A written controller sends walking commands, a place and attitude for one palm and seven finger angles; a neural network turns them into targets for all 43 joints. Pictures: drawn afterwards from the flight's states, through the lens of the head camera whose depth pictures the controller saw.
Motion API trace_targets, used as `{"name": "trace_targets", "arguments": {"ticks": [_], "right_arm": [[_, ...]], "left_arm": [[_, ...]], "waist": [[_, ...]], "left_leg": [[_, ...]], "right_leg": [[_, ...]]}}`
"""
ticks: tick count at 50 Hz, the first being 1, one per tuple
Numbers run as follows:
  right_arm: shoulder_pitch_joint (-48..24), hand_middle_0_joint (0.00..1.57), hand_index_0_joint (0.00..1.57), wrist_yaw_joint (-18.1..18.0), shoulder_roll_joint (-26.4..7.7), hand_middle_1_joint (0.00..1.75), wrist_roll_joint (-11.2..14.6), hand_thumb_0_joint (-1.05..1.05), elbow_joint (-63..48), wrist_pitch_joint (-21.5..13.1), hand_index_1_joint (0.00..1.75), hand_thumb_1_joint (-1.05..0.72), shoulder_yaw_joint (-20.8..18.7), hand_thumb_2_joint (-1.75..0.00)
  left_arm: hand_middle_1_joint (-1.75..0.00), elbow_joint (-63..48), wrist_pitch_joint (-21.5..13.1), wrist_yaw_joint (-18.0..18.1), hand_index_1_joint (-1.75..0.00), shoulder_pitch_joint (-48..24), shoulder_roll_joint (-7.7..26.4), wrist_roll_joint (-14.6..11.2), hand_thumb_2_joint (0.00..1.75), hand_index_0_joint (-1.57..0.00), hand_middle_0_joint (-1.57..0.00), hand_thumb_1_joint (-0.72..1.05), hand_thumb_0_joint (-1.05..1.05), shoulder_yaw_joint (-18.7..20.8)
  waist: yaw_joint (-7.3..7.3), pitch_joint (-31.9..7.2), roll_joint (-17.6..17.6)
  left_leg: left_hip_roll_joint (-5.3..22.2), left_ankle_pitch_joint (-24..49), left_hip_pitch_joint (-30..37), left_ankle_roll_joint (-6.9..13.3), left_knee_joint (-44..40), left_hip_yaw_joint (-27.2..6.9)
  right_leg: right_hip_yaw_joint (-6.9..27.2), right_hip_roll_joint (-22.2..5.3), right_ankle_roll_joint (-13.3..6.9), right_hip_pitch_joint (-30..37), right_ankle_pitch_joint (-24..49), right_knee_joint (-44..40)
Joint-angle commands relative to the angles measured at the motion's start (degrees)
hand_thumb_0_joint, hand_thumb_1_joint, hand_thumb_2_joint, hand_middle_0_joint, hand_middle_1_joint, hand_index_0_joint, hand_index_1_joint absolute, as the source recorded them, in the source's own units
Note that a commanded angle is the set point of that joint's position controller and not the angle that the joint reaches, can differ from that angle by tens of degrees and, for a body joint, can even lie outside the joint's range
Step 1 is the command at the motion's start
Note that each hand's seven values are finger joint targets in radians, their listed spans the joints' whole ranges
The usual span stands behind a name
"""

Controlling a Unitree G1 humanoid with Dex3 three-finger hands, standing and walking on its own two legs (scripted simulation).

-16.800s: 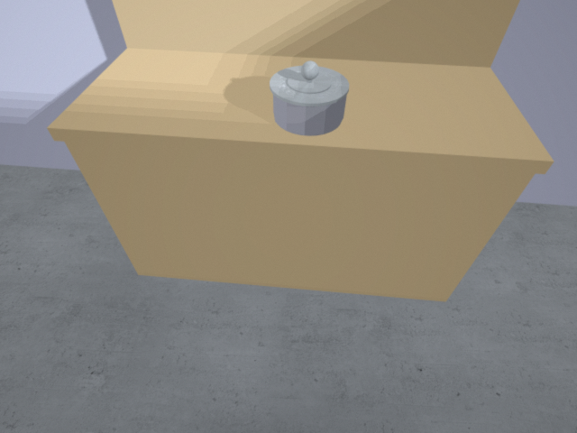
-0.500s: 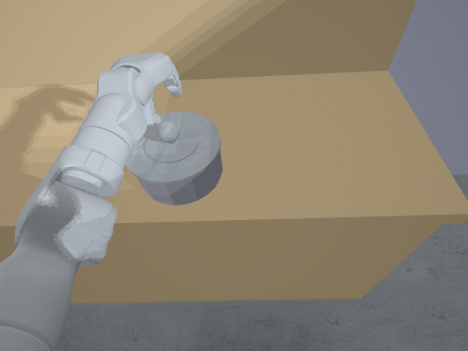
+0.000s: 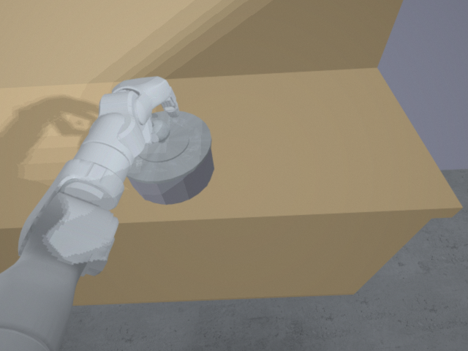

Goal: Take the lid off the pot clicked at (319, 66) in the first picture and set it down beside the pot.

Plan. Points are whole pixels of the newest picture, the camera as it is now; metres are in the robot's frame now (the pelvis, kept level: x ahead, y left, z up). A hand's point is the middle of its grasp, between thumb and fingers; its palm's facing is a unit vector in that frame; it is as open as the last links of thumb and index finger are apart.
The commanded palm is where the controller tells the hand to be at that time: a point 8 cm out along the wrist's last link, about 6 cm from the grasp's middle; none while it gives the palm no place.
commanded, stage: lower the open fingers around the knob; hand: left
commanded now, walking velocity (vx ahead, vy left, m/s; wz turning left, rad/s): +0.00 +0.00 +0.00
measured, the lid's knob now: (158, 130) +0.51 +0.13 +0.09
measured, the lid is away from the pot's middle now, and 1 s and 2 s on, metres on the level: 0.00 0.00 0.00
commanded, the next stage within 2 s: close the fingers and squeeze the knob in 0.48 s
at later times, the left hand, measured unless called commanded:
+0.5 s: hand (148, 130) +0.49 +0.14 +0.12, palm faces -0.34 -0.04 -0.94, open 10.1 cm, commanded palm +0.48 +0.14 +0.17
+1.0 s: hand (157, 129) +0.49 +0.12 +0.12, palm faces -0.35 -0.04 -0.94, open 9.4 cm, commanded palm +0.49 +0.12 +0.17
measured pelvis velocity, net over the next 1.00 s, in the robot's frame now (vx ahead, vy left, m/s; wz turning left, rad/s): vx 0.00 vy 0.00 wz -0.01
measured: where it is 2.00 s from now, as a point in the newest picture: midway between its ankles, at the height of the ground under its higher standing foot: outside the picture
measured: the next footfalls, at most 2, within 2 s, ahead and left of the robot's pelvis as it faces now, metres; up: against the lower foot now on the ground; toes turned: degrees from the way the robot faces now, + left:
none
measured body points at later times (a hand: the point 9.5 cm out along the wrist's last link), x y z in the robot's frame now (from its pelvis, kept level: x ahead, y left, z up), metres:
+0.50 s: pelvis +0.01 +0.00 +0.00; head +0.05 -0.02 +0.45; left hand +0.50 +0.14 +0.17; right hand +0.06 -0.26 -0.14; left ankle +0.00 +0.10 -0.74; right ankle -0.02 -0.13 -0.74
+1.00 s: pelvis +0.00 +0.00 +0.00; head +0.05 -0.02 +0.44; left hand +0.50 +0.12 +0.17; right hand +0.05 -0.26 -0.14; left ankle +0.00 +0.10 -0.74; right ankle -0.02 -0.13 -0.74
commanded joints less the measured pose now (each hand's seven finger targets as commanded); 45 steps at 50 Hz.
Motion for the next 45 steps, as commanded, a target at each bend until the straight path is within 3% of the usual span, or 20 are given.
{"name": "trace_targets", "arguments": {"ticks": [1, 6, 8, 10, 12, 15, 16, 17, 22, 25, 27, 28, 29, 30, 31, 33, 35, 39, 40, 45], "right_arm": [[1.03, 0.20, 0.20, -0.45, -7.10, 0.30, 0.19, 0.00, -5.83, -2.54, 0.30, -0.90, -3.05, -0.90], [1.53, 0.20, 0.20, -0.01, -7.73, 0.30, 0.12, 0.00, -5.55, -1.50, 0.30, -0.90, -3.03, -0.90], [1.21, 0.20, 0.20, -0.02, -7.55, 0.30, 0.16, 0.00, -5.91, -1.35, 0.30, -0.90, -3.12, -0.90], [1.23, 0.20, 0.20, -0.20, -7.47, 0.30, 0.14, 0.00, -6.10, -1.32, 0.30, -0.90, -3.44, -0.90], [1.79, 0.20, 0.20, -0.34, -7.26, 0.30, -0.01, 0.00, -6.05, -1.92, 0.30, -0.90, -3.68, -0.90], [2.62, 0.20, 0.20, -0.52, -7.21, 0.30, -0.09, 0.00, -5.34, -1.99, 0.30, -0.90, -3.84, -0.90], [2.87, 0.20, 0.20, -0.48, -7.55, 0.30, 0.01, 0.00, -4.67, -1.79, 0.30, -0.90, -3.79, -0.90], [2.53, 0.20, 0.20, -0.37, -7.59, 0.30, 0.14, 0.00, -4.54, -1.61, 0.30, -0.90, -3.56, -0.90], [2.10, 0.20, 0.20, 0.43, -7.28, 0.30, 0.07, 0.00, -4.46, -1.46, 0.30, -0.90, -3.88, -0.90], [2.13, 0.20, 0.20, 0.61, -7.48, 0.30, -0.09, 0.00, -4.69, -1.20, 0.30, -0.90, -3.96, -0.90], [1.84, 0.20, 0.20, 0.55, -7.74, 0.30, 0.12, 0.00, -4.60, -0.79, 0.30, -0.90, -3.57, -0.90], [1.69, 0.20, 0.20, 0.38, -7.51, 0.30, 0.24, 0.00, -4.62, -0.77, 0.30, -0.90, -3.54, -0.90], [1.72, 0.20, 0.20, 0.20, -7.73, 0.30, 0.34, 0.00, -4.36, -0.68, 0.30, -0.90, -3.47, -0.90], [1.67, 0.20, 0.20, 0.09, -7.69, 0.30, 0.17, 0.00, -4.60, -0.86, 0.30, -0.90, -3.55, -0.90], [1.80, 0.20, 0.20, 0.02, -7.56, 0.30, 0.15, 0.00, -4.73, -1.13, 0.30, -0.90, -3.68, -0.90], [2.19, 0.20, 0.20, -0.06, -7.01, 0.30, -0.03, 0.00, -4.70, -1.76, 0.30, -0.90, -3.64, -0.90], [2.93, 0.20, 0.20, -0.06, -7.26, 0.30, -0.14, 0.00, -4.40, -1.67, 0.30, -0.90, -3.77, -0.90], [2.38, 0.20, 0.20, 0.15, -7.50, 0.30, 0.11, 0.00, -4.15, -1.12, 0.30, -0.90, -3.22, -0.90], [2.35, 0.20, 0.20, 0.12, -7.75, 0.30, 0.22, 0.00, -4.03, -0.93, 0.30, -0.90, -3.17, -0.90], [2.43, 0.20, 0.20, -0.08, -6.97, 0.30, -0.15, 0.00, -5.05, -2.19, 0.30, -0.90, -3.65, -0.90]], "left_arm": [[-0.08, -12.17, -1.52, 2.64, -0.08, -32.87, 11.43, 1.16, 1.51, -0.84, -0.84, -0.34, 0.00, 2.33], [-0.08, -6.29, -1.60, 2.93, -0.08, -24.21, 12.63, 0.99, 1.51, -0.84, -0.84, -0.34, 0.00, 4.36], [-0.08, -9.32, -1.87, 3.52, -0.08, -26.69, 14.05, 1.45, 1.51, -0.84, -0.84, -0.34, 0.00, 5.02], [-0.08, -12.77, -2.72, 3.76, -0.08, -29.23, 13.32, 1.04, 1.51, -0.84, -0.84, -0.34, 0.00, 4.33], [-0.08, -15.81, -3.58, 4.60, -0.08, -31.82, 15.12, 1.31, 1.51, -0.84, -0.84, -0.34, 0.00, 5.41], [-0.08, -13.22, -3.82, 5.20, -0.08, -29.04, 13.21, 0.93, 1.51, -0.84, -0.84, -0.34, 0.00, 4.50], [-0.08, -10.63, -3.33, 5.62, -0.08, -27.26, 15.09, 1.15, 1.51, -0.84, -0.84, -0.34, 0.00, 6.12], [-0.08, -11.11, -3.06, 5.85, -0.08, -28.53, 15.08, 1.11, 1.51, -0.84, -0.84, -0.34, 0.00, 5.64], [-0.08, -11.74, -2.07, 6.11, -0.08, -28.71, 10.43, 1.49, 1.51, -0.84, -0.84, -0.34, 0.00, 2.39], [-0.08, -10.95, -1.85, 5.37, -0.08, -26.58, 11.11, 0.65, 1.51, -0.84, -0.84, -0.34, 0.00, 3.78], [-0.08, -9.36, -1.28, 5.16, -0.08, -26.67, 12.70, 0.76, 1.51, -0.84, -0.84, -0.34, 0.00, 4.51], [-0.08, -8.15, -1.03, 4.88, -0.08, -26.65, 10.32, 0.61, 1.51, -0.84, -0.84, -0.34, 0.00, 2.59], [-0.08, -8.68, -1.03, 5.00, -0.08, -28.33, 11.97, 0.81, 1.51, -0.84, -0.84, -0.34, 0.00, 3.56], [-0.63, -11.03, -1.57, 4.87, -0.63, -30.62, 10.65, 0.57, 1.03, -0.53, -0.53, -0.13, 0.00, 2.38], [-0.65, -12.93, -1.96, 5.10, -0.65, -31.96, 12.52, 1.03, 1.03, -0.53, -0.53, -0.12, 0.00, 3.65], [-0.70, -13.20, -2.50, 5.38, -0.70, -32.99, 10.98, 1.17, 1.03, -0.53, -0.53, -0.10, 0.00, 2.51], [-0.73, -11.88, -2.70, 5.60, -0.73, -30.26, 12.25, 1.29, 1.03, -0.53, -0.53, -0.09, 0.00, 4.24], [-0.80, -4.70, -0.77, 6.28, -0.80, -26.10, 10.62, 1.33, 1.03, -0.53, -0.53, -0.05, 0.00, 3.20], [-0.81, -4.03, -0.64, 6.39, -0.81, -26.06, 11.58, 1.29, 1.03, -0.53, -0.53, -0.04, 0.00, 3.97], [-0.88, -15.04, -2.18, 6.24, -0.88, -35.76, 10.43, 1.37, 1.02, -0.55, -0.55, 0.02, 0.00, 2.31]], "waist": [[-1.32, -21.99, -5.58], [-0.50, -20.17, -6.98], [-0.33, -21.50, -6.27], [-0.88, -23.34, -6.39], [-1.02, -26.10, -4.06], [-1.29, -25.44, -4.05], [-1.14, -23.78, -5.92], [-1.10, -23.23, -4.46], [-1.45, -24.28, -2.41], [-1.06, -25.00, -4.17], [-1.14, -23.31, -6.36], [-1.58, -22.05, -7.43], [-1.61, -21.46, -7.56], [-1.80, -22.69, -6.20], [-1.82, -23.93, -4.88], [-1.94, -25.27, -2.62], [-1.38, -25.33, -3.37], [-1.29, -20.28, -7.21], [-1.18, -20.05, -7.76], [-1.89, -28.00, -1.58]], "left_leg": [[-1.18, 16.68, 17.13, 2.52, 0.34, -2.07], [-1.14, 16.29, 13.99, 2.33, 0.55, -1.19], [-1.08, 16.52, 14.46, 2.40, 0.55, -1.27], [-0.88, 18.45, 15.63, 2.61, 1.12, -1.45], [-0.87, 19.41, 18.42, 2.67, 1.39, -1.87], [-0.68, 20.84, 18.54, 2.61, 1.87, -1.95], [-0.51, 19.48, 17.21, 2.55, 1.57, -1.88], [-0.59, 18.84, 16.46, 2.36, 1.24, -1.67], [-0.13, 23.09, 19.47, 1.93, 2.25, -2.48], [-0.30, 24.84, 18.93, 2.18, 2.65, -2.35], [-0.42, 20.73, 16.61, 2.15, 1.86, -1.88], [-0.61, 19.31, 15.78, 2.23, 1.66, -1.78], [-0.46, 18.16, 15.22, 2.23, 1.42, -1.80], [-0.56, 18.90, 16.19, 2.33, 1.49, -1.91], [-0.32, 19.86, 18.14, 2.28, 1.65, -2.28], [-0.33, 21.38, 20.38, 2.10, 2.09, -3.03], [0.04, 23.26, 20.31, 1.97, 2.13, -3.15], [-0.43, 16.51, 14.30, 1.86, 1.06, -1.83], [-0.28, 15.88, 13.09, 1.86, 0.83, -1.74], [-0.09, 22.40, 21.15, 1.98, 2.29, -3.09]], "right_leg": [[-2.39, 2.60, -2.45, 1.85, 21.59, -2.42], [-2.34, 2.64, -2.41, 2.72, 22.26, -2.03], [-2.17, 2.57, -2.48, 3.44, 22.72, -1.91], [-2.03, 2.48, -2.48, 3.75, 24.26, -2.04], [-1.93, 2.75, -2.43, 3.76, 24.25, -1.85], [-2.18, 2.86, -2.50, 2.10, 24.01, -1.85], [-2.38, 2.98, -2.39, 1.99, 23.25, -1.82], [-2.31, 2.92, -2.46, 1.96, 23.25, -1.66], [-2.89, 3.12, -2.61, -0.97, 22.84, -1.06], [-2.71, 2.99, -2.55, 0.51, 24.71, -1.10], [-2.65, 3.01, -2.37, 1.22, 23.72, -1.26], [-2.89, 3.10, -2.35, 0.62, 22.84, -1.31], [-2.86, 3.02, -2.38, 0.54, 22.20, -1.47], [-2.72, 2.83, -2.51, 0.38, 22.44, -1.50], [-2.60, 2.95, -2.50, 0.05, 22.14, -1.37], [-2.74, 3.11, -2.61, -1.14, 21.25, -1.11], [-2.86, 3.08, -2.75, -1.06, 21.60, -1.17], [-3.08, 3.21, -2.57, -0.89, 19.71, -1.31], [-2.91, 2.99, -2.68, -0.16, 19.58, -1.33], [-2.67, 2.98, -2.76, -0.64, 21.86, -0.95]]}}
